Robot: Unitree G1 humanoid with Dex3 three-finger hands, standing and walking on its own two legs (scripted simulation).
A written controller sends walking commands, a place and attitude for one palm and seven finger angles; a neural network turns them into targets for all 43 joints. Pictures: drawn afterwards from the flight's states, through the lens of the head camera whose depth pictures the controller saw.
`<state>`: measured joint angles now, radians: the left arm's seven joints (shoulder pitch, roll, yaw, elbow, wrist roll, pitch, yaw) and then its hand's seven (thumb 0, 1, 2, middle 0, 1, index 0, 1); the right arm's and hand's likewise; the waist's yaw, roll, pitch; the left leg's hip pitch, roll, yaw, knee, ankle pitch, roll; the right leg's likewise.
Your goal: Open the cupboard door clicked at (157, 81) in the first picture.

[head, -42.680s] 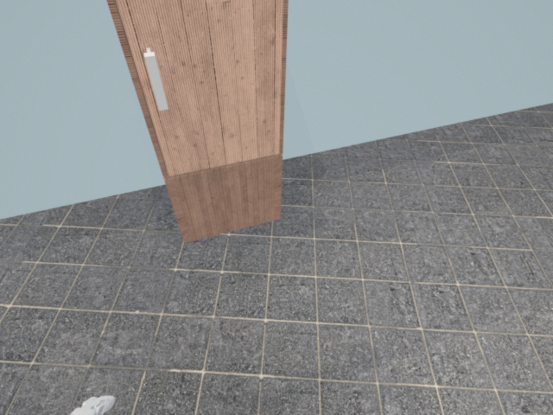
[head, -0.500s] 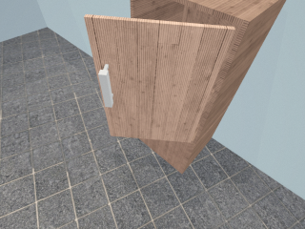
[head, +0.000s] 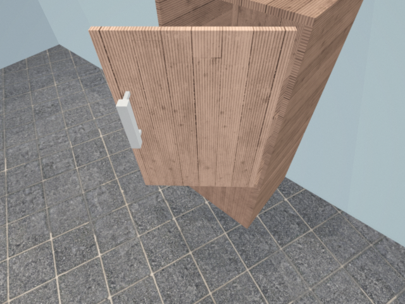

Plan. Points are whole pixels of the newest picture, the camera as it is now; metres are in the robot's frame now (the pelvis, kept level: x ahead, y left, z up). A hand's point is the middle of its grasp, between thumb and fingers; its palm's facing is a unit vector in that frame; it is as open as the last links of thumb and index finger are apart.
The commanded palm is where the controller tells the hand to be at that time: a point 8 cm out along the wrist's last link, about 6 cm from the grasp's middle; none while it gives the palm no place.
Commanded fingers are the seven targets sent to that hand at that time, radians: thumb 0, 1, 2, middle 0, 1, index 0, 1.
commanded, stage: raise the hand with hooked fingers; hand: left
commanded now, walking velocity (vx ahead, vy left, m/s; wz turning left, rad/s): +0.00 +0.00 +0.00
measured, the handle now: (132, 120) +0.54 +0.22 +0.03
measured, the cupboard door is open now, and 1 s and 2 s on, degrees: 38 38 38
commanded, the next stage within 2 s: none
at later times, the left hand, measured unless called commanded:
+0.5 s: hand out of the picture +0.11 +0.18 -0.06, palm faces +0.10 -0.99 -0.03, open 8.7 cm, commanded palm +0.12 +0.24 -0.04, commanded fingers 0.00 0.36 0.67 -0.24 -0.64 -0.24 -0.64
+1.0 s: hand (80, 273) +0.17 +0.24 -0.01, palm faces +0.07 -1.00 -0.07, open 11.7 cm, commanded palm +0.15 +0.28 +0.00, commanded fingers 0.00 -0.22 0.42 -0.28 -1.02 -0.28 -1.02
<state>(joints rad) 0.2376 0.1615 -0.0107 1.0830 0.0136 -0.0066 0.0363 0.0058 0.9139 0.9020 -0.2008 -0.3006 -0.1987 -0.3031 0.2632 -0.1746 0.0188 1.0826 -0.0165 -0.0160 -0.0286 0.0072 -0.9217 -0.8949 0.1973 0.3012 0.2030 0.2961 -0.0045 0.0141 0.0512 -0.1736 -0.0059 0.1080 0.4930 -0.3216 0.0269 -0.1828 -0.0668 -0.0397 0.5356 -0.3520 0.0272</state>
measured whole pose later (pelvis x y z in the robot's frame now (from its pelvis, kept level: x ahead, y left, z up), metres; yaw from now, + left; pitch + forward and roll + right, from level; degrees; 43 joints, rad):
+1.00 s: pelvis -0.07 -0.01 -0.06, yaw +1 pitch +11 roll -2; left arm 0.21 0.32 0.36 0.22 -0.35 -0.37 -0.39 0.01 0.01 0.52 -0.26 -0.88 -0.26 -0.88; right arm 0.35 -0.26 0.01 0.62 0.03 -0.26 -0.07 0.01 -0.90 -0.89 0.20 0.30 0.21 0.30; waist -0.02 0.03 -0.09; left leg -0.78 0.05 0.01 1.01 -0.43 0.01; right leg -0.73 -0.02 -0.08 0.97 -0.44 0.00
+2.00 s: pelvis -0.05 -0.02 -0.03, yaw +1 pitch +8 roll -1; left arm -0.04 0.40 0.44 0.42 -0.35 -0.24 -0.50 -0.01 -0.50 0.30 -0.30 -1.20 -0.30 -1.20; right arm 0.30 -0.29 0.03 0.57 0.04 -0.19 -0.09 0.01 -0.90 -0.89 0.20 0.30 0.21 0.30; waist -0.02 0.02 -0.06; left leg -0.60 0.05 0.01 0.85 -0.39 -0.01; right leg -0.56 0.00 -0.08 0.81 -0.40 -0.02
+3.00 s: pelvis -0.05 +0.00 -0.04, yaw +0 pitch +14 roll -2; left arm -0.53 0.53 0.47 0.90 -0.25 -0.33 -0.51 -0.01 -0.50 0.30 -0.30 -1.20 -0.30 -1.20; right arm 0.36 -0.28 0.04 0.62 0.03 -0.08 -0.08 0.01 -0.90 -0.89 0.20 0.30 0.21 0.30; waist -0.07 0.00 -0.08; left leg -0.74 0.05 0.02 0.92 -0.42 0.01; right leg -0.69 -0.01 -0.06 0.86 -0.40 0.00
